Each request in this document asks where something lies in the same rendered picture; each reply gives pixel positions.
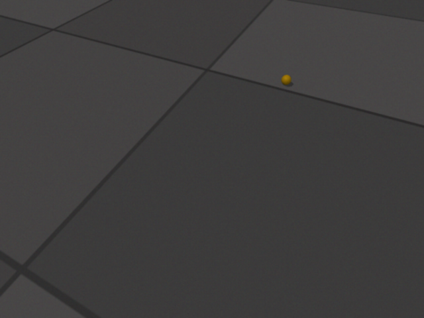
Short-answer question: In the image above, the ball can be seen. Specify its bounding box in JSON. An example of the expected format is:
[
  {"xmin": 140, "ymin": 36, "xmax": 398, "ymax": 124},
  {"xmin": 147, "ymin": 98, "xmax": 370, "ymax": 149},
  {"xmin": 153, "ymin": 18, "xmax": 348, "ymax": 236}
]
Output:
[{"xmin": 282, "ymin": 75, "xmax": 292, "ymax": 85}]

